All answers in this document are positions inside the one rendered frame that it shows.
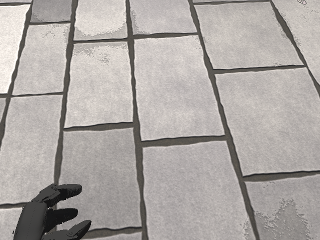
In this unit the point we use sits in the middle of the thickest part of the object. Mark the robot left hand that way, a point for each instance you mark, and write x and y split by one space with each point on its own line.
36 219

